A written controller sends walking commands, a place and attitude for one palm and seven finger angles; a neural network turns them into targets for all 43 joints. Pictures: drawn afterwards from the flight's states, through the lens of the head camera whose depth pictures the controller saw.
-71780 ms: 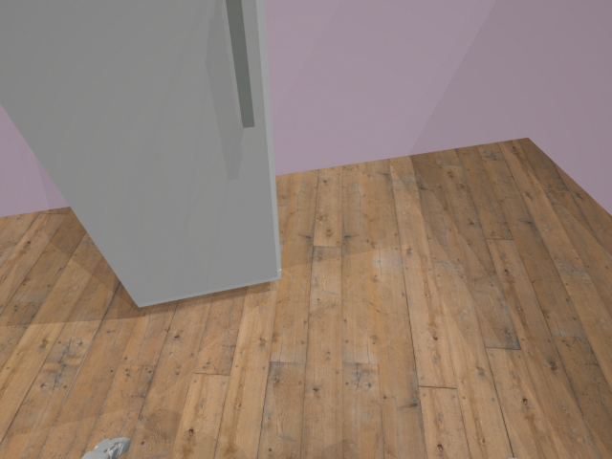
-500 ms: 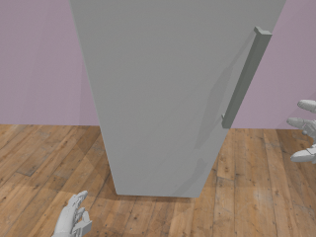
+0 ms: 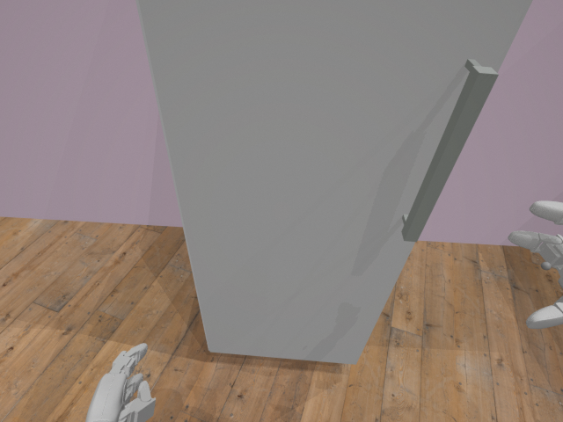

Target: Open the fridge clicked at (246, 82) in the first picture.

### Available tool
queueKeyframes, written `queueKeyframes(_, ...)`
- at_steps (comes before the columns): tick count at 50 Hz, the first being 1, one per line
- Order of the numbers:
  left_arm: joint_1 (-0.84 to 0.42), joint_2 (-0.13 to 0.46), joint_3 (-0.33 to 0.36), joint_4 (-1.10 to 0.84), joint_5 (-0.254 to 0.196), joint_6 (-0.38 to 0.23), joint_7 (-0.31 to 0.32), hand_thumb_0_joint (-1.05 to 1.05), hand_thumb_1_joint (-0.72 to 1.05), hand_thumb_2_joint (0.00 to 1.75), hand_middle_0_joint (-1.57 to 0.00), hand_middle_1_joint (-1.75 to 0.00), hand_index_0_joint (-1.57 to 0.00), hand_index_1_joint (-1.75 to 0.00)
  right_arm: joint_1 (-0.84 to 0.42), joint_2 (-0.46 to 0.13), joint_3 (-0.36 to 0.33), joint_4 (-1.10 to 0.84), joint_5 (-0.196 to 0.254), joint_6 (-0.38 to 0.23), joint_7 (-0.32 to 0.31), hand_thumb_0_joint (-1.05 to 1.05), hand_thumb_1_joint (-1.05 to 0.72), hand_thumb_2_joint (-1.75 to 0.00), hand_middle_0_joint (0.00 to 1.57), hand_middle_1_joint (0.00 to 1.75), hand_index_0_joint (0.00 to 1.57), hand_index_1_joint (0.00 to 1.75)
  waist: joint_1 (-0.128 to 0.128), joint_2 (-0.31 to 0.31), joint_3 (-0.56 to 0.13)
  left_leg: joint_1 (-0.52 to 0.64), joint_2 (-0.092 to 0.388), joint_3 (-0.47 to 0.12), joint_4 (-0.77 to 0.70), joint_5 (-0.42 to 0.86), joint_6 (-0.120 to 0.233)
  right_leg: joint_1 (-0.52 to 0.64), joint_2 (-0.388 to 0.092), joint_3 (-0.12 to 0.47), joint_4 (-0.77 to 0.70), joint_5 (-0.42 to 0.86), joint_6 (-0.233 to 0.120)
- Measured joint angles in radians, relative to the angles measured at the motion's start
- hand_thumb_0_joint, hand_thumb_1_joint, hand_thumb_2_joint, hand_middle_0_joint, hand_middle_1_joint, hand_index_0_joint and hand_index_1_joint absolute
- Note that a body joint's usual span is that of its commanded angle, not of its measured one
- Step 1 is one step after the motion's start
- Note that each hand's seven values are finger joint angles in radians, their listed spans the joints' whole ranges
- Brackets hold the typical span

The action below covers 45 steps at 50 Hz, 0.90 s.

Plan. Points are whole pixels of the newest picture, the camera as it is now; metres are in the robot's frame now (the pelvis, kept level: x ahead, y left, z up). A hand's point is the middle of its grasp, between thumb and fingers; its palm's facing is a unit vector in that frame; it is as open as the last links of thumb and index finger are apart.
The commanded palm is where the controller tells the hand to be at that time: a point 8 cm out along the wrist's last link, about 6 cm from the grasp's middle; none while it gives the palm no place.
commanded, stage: draw the hand back to the body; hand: right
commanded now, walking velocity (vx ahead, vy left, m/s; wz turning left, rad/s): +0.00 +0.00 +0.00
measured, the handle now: (436, 162) +0.48 -0.22 +0.17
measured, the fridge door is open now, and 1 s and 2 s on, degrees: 2 2 2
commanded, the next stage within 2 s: step back with the hand held close in 1.32 s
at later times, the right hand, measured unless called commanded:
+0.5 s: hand out of the picture +0.22 -0.30 +0.16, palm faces +0.43 +0.86 -0.27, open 13.1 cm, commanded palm +0.17 -0.34 +0.18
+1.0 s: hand out of the picture +0.19 -0.28 +0.16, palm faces +0.42 +0.82 -0.37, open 8.2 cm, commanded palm +0.14 -0.32 +0.18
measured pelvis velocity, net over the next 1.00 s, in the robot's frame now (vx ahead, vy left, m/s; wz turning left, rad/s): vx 0.01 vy -0.02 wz -0.01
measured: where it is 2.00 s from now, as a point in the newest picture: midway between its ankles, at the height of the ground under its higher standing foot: outside the picture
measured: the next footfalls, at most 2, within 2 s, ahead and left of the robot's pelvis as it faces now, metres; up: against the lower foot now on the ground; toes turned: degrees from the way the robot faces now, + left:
none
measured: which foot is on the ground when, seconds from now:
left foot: down 0.00-1.00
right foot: down 0.00-1.00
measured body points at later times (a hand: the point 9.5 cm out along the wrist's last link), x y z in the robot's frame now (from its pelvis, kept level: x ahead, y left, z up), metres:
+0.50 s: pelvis -0.01 -0.03 +0.01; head -0.02 -0.02 +0.46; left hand +0.19 +0.18 -0.07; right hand +0.19 -0.35 +0.17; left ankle -0.01 +0.08 -0.73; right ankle -0.01 -0.08 -0.73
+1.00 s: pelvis +0.01 -0.02 +0.01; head -0.02 +0.00 +0.46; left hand +0.20 +0.21 -0.07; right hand +0.16 -0.32 +0.18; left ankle -0.01 +0.08 -0.73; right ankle -0.01 -0.08 -0.73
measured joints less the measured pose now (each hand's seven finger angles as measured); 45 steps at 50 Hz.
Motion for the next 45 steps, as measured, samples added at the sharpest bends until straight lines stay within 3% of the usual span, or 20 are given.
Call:
queueKeyframes(5, -0.015, -0.009, -0.008, -0.016, 0.006, -0.016, 0.0, 0.01, 0.9, 0.9, -0.2, -0.3, -0.2, -0.3, 0.064, 0.035, 0.033, -0.112, -0.012, 0.043, -0.053, -0.02, 0.55, -0.2, 0.26, 1.15, 0.26, 1.15, -0.016, -0.006, 0.007, 0.02, 0.012, 0.005, -0.007, 0.0, -0.009, 0.017, 0.013, 0.005, -0.007, 0.004, -0.011)
queueKeyframes(13, -0.05, -0.034, -0.036, -0.002, 0.019, -0.036, 0.005, 0.01, 0.9, 0.9, -0.2, -0.3, -0.2, -0.3, 0.119, 0.068, 0.07, -0.248, -0.006, 0.053, -0.081, -0.02, 0.52, -0.22, 0.25, 1.13, 0.25, 1.13, -0.043, 0.003, 0.018, 0.057, 0.028, 0.016, -0.029, 0.009, -0.019, 0.048, 0.029, 0.017, -0.027, 0.018, -0.023)
queueKeyframes(16, -0.068, -0.04, -0.031, 0.009, 0.057, -0.048, -0.012, 0.01, 0.9, 0.9, -0.2, -0.3, -0.2, -0.3, 0.142, 0.075, 0.109, -0.299, -0.116, -0.014, -0.237, -0.02, 0.46, -0.24, 0.26, 1.1, 0.26, 1.1, -0.043, -0.002, 0.036, 0.071, 0.029, 0.019, -0.05, 0.021, -0.022, 0.056, 0.031, 0.021, -0.038, 0.026, -0.024)
queueKeyframes(19, -0.083, -0.044, -0.025, 0.017, 0.073, -0.042, -0.03, 0.01, 0.9, 0.9, -0.2, -0.3, -0.2, -0.3, 0.191, 0.11, 0.125, -0.346, -0.181, -0.078, -0.373, -0.01, 0.39, -0.28, 0.25, 1.06, 0.25, 1.06, -0.042, -0.003, 0.063, 0.076, 0.034, 0.013, -0.073, 0.039, -0.026, 0.065, 0.036, 0.016, -0.068, 0.046, -0.027)
queueKeyframes(24, -0.068, -0.049, -0.014, 0.047, 0.088, -0.028, -0.046, 0.01, 0.9, 0.9, -0.2, -0.3, -0.2, -0.3, 0.301, 0.157, 0.161, -0.438, -0.235, -0.148, -0.475, -0.01, 0.23, -0.35, 0.25, 0.96, 0.25, 0.96, -0.051, 0.006, 0.08, 0.094, 0.041, 0.002, -0.105, 0.055, -0.032, 0.092, 0.043, 0.007, -0.116, 0.068, -0.033)
queueKeyframes(33, -0.048, -0.051, 0.006, 0.094, 0.095, 0.003, -0.048, 0.01, 0.9, 0.9, -0.2, -0.3, -0.2, -0.3, 0.369, 0.149, 0.155, -0.474, -0.27, -0.203, -0.525, -0.01, -0.08, -0.51, 0.24, 0.78, 0.24, 0.78, -0.05, 0.003, 0.093, 0.151, 0.042, -0.005, -0.148, 0.063, -0.033, 0.152, 0.045, 0.004, -0.163, 0.076, -0.032)
queueKeyframes(45, -0.064, -0.053, 0.028, 0.067, 0.101, 0.032, -0.061, 0.01, 0.9, 0.9, -0.2, -0.3, -0.2, -0.3, 0.522, 0.151, 0.169, -0.561, -0.273, -0.219, -0.507, 0.0, -0.51, -0.71, 0.23, 0.53, 0.23, 0.53, -0.045, -0.002, 0.085, 0.173, 0.031, -0.014, -0.175, 0.071, -0.024, 0.177, 0.035, -0.003, -0.189, 0.08, -0.023)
